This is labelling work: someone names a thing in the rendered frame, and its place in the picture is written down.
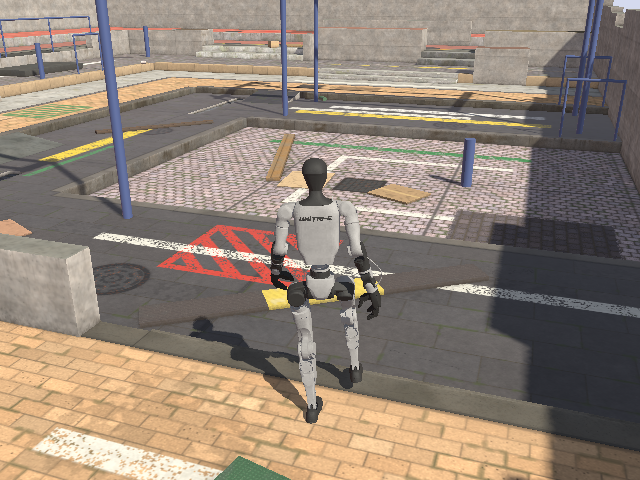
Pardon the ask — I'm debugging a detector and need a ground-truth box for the right robot hand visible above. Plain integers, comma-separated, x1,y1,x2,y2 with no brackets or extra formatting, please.
358,289,381,320

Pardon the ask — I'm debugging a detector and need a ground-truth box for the right robot foot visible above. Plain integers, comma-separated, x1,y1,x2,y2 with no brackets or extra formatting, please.
349,363,363,383

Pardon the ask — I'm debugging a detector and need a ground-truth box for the left robot forearm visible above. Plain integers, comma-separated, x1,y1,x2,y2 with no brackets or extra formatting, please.
270,241,285,275

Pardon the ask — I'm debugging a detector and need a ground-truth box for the robot left upper arm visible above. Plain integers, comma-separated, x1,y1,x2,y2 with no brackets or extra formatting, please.
273,202,296,256

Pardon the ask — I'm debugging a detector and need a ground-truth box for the robot right upper arm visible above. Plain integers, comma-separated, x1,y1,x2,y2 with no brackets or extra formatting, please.
337,200,363,258

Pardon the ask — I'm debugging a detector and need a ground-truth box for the right robot forearm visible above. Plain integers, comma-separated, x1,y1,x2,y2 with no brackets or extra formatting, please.
354,242,378,293

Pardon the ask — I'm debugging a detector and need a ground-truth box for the right robot thigh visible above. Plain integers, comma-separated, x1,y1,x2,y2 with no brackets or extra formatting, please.
334,276,356,325

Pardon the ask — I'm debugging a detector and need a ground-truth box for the left robot hand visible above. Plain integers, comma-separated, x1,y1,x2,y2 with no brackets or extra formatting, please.
270,271,294,290

